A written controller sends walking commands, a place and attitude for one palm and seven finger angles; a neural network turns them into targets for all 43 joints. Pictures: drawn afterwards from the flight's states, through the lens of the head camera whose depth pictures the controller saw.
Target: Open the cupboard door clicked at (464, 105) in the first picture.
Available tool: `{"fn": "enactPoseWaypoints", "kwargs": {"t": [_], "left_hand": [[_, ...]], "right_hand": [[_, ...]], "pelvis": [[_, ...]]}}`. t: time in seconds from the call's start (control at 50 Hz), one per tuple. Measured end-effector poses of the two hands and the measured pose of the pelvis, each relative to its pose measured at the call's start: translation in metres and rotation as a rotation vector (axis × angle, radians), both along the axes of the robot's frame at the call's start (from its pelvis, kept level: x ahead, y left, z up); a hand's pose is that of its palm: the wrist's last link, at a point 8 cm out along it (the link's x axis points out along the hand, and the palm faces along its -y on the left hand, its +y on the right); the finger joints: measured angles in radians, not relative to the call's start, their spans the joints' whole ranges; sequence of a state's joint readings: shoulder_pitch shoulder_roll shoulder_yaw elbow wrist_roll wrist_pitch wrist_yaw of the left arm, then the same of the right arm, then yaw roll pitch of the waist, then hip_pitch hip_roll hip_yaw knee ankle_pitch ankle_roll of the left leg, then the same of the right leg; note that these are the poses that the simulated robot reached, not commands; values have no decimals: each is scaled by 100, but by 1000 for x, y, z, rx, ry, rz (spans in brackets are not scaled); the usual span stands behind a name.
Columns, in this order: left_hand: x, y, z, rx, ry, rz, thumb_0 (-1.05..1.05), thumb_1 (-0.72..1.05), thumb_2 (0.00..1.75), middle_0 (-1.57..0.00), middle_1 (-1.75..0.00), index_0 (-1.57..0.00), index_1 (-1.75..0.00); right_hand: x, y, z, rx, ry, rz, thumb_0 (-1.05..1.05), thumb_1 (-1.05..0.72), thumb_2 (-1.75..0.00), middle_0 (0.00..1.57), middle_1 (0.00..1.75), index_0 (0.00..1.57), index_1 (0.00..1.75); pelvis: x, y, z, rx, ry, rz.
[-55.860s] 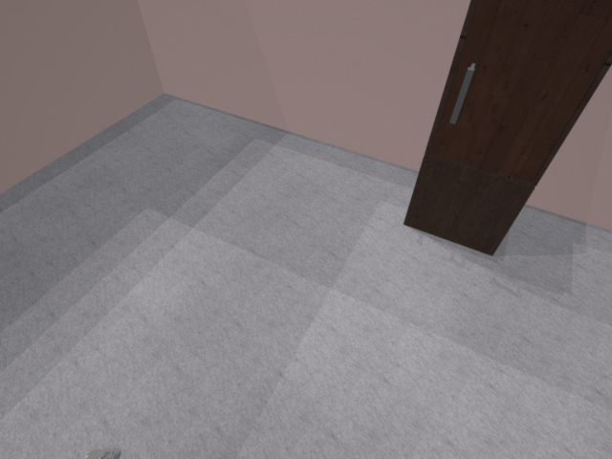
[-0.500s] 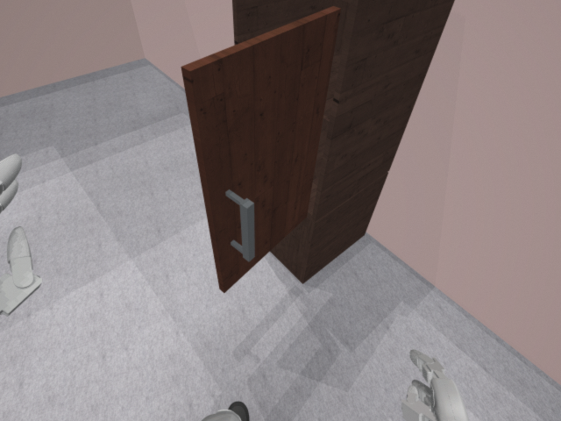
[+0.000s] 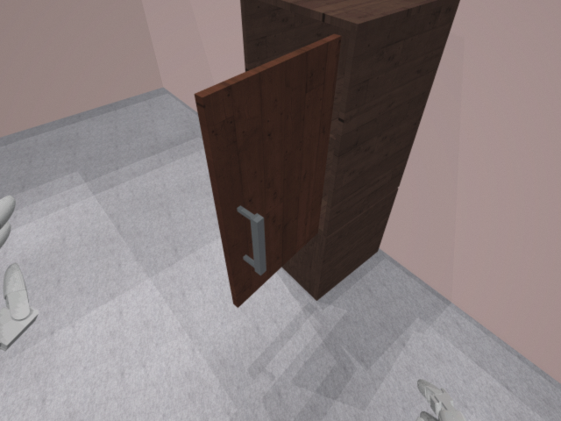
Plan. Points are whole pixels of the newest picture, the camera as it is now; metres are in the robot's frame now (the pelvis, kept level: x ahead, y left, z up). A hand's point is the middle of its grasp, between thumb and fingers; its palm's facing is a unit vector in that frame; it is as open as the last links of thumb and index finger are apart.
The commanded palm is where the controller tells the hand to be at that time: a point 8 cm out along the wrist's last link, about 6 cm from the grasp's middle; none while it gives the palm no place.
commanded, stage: stop stepping back and stand still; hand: left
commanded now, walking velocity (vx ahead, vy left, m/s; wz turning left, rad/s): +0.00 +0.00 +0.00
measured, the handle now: (252, 241) +0.49 +0.10 -0.08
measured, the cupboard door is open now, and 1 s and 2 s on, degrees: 98 98 98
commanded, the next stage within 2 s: let the arm hang, fingers relaxed in 0.10 s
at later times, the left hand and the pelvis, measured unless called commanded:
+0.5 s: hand out of the picture +0.02 +0.19 -0.17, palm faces -0.01 -0.98 -0.18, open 7.4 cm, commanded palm none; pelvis -0.04 +0.00 +0.00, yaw +2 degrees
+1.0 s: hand out of the picture -0.08 +0.18 -0.17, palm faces +0.10 -0.97 -0.23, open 7.3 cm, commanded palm none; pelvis -0.02 +0.00 +0.01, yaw +3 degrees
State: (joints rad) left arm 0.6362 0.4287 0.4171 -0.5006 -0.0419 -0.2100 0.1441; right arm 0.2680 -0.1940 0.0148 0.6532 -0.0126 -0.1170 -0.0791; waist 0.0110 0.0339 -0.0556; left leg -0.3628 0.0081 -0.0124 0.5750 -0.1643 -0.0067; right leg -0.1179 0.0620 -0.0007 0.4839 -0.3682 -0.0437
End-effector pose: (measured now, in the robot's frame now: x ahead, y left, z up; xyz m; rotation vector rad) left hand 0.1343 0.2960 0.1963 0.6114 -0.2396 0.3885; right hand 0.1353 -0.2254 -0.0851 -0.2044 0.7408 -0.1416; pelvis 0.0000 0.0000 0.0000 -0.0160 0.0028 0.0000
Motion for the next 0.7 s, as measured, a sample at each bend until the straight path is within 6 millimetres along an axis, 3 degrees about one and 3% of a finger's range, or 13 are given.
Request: {"fn": "enactPoseWaypoints", "kwargs": {"t": [0.1, 0.22, 0.26, 0.32, 0.4, 0.44, 0.48, 0.54, 0.6, 0.7], "left_hand": [[11, 19, -17, -92, 5, 97, 1, 89, 90, -21, -30, -21, -30], [19, 2, -26, -93, 50, -10, 1, 89, 90, -20, -30, -21, -30], [28, 3, -64, -121, 208, -41, 1, 90, 90, -20, -30, -21, -30], [27, 5, -153, -255, 556, 2, 0, 90, 90, -20, -30, -20, -30], [-21, -14, -262, -446, 986, 85, 0, 91, 90, -20, -30, -20, -30], [-59, -31, -301, -527, 1168, 114, 1, 91, 90, -20, -30, -20, -30], [-99, -49, -327, -600, 1321, 140, 1, 91, 90, -20, -30, -20, -30], [-159, -72, -346, -699, 1497, 194, 1, 91, 90, -20, -30, -20, -30], [-210, -85, -349, -769, 1622, 268, 1, 91, 90, -20, -30, -20, -30], [-266, -88, -340, -804, 1738, 390, 1, 91, 90, -20, -30, -20, -30]], "right_hand": [[9, 0, 0, -16, 8, 13, 1, -90, -90, 20, 30, 20, 30], [14, -2, 17, -15, -71, 27, 1, -90, -90, 20, 30, 20, 30], [13, -8, 7, -11, -33, 62, 1, -90, -90, 20, 30, 20, 30], [3, -19, -10, -24, 67, 68, 1, -90, -90, 20, 30, 20, 30], [-30, -33, -20, -56, 198, 30, 1, -90, -90, 20, 30, 20, 30], [-53, -38, -23, -76, 280, 10, 1, -90, -90, 20, 30, 20, 30], [-78, -41, -25, -93, 372, -8, 1, -90, -90, 20, 30, 20, 30], [-115, -42, -28, -105, 514, -33, 1, -91, -90, 20, 30, 20, 30], [-148, -37, -32, -97, 634, -53, 1, -91, -90, 20, 30, 20, 30], [-180, -18, -41, -47, 745, -71, 1, -91, -90, 20, 30, 20, 30]], "pelvis": [[-3, 3, 2, 14, -18, 2], [-13, 2, 4, 5, -7, 4], [-18, 5, 1, -2, 3, 13], [-25, 9, -3, -5, -2, 27], [-31, 8, -5, 0, -23, 35], [-33, 7, -4, 1, -32, 36], [-35, 5, -1, 0, -35, 39], [-36, 3, 2, -4, -34, 44], [-36, 3, 4, -8, -33, 50], [-34, 3, 5, -11, -34, 55]]}}
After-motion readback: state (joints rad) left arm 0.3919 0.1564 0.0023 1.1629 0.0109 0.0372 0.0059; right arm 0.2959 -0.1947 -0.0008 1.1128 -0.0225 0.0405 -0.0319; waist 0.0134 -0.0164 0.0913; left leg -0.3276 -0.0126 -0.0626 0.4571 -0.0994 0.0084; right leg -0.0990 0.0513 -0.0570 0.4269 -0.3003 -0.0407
